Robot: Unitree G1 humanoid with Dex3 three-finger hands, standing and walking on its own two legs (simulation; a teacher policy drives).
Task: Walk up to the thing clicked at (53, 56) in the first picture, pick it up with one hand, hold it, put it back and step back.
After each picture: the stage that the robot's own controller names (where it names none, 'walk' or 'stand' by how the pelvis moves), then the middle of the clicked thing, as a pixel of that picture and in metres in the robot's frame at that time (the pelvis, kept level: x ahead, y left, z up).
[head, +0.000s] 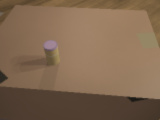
stand; (52, 53) +0.59 +0.18 -0.08
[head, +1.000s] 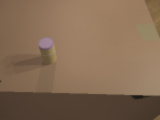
stand; (47, 51) +0.55 +0.17 -0.07
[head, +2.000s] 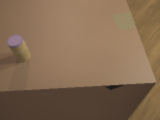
stand; (19, 49) +0.54 +0.32 -0.06
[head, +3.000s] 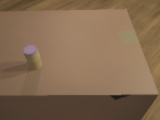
stand; (33, 57) +0.57 +0.28 -0.08
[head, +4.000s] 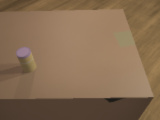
stand; (26, 60) +0.55 +0.30 -0.08
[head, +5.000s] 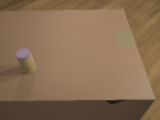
stand; (26, 61) +0.54 +0.30 -0.08
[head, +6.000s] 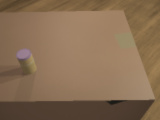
stand; (26, 62) +0.54 +0.30 -0.08
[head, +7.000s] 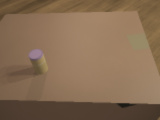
rise first; (38, 62) +0.54 +0.28 -0.08
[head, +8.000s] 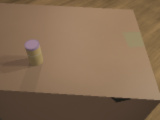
go down; (34, 53) +0.57 +0.26 -0.06
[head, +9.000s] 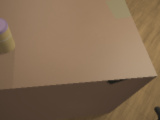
go down; (1, 36) +0.54 +0.26 -0.01
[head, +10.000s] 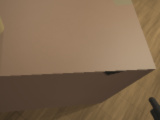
close in; out of the picture +0.55 +0.26 +0.01
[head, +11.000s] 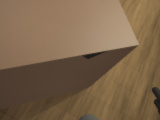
close; out of the picture +0.57 +0.30 +0.05
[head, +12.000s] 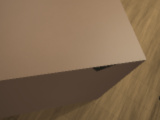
lift; out of the picture +0.50 +0.27 +0.03
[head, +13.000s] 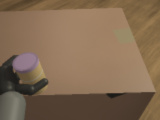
lift; (31, 74) +0.33 +0.17 +0.13
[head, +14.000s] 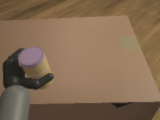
hold; (37, 68) +0.33 +0.15 +0.16
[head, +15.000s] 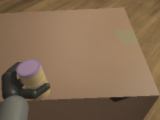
hold; (34, 80) +0.33 +0.17 +0.10
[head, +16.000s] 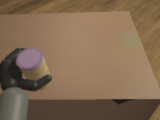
hold; (35, 70) +0.32 +0.16 +0.15
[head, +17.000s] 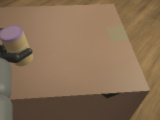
crouch; (17, 46) +0.43 +0.20 +0.13
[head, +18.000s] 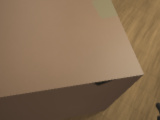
lower; out of the picture +0.54 +0.26 +0.15
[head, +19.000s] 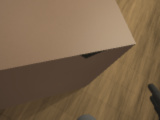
lower; out of the picture +0.56 +0.27 +0.05
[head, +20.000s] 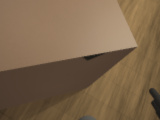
lower; out of the picture +0.55 +0.28 +0.04
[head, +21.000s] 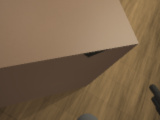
lower; out of the picture +0.55 +0.28 +0.05
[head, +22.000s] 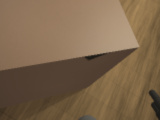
rest; out of the picture +0.55 +0.28 +0.04
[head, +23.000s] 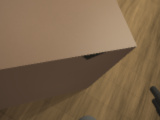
open; out of the picture +0.55 +0.26 +0.04
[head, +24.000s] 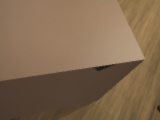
sink last; out of the picture +0.53 +0.26 +0.02
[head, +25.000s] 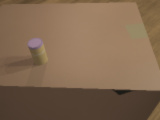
stand; (38, 51) +0.56 +0.26 -0.02
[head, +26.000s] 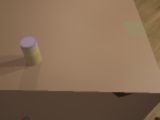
stand; (31, 51) +0.52 +0.25 -0.01
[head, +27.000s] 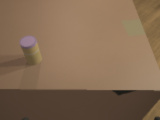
stand; (31, 50) +0.53 +0.25 -0.01
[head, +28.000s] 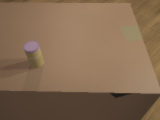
stand; (34, 55) +0.54 +0.25 -0.05
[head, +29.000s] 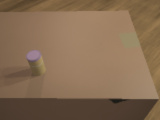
stand; (36, 63) +0.54 +0.26 -0.08
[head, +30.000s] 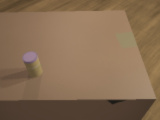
stand; (32, 64) +0.53 +0.27 -0.08
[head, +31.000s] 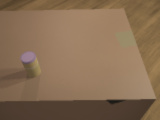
stand; (31, 64) +0.52 +0.27 -0.08
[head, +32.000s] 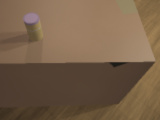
walk; (33, 27) +0.63 +0.23 -0.06
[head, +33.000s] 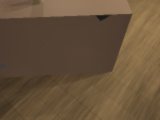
walk; out of the picture +0.94 +0.34 -0.05
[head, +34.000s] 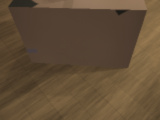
stand; out of the picture +1.20 +0.19 -0.06
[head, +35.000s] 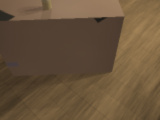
stand; (46, 0) +1.13 +0.28 -0.08
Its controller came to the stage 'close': yes
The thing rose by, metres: 0.23
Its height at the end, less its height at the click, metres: +0.00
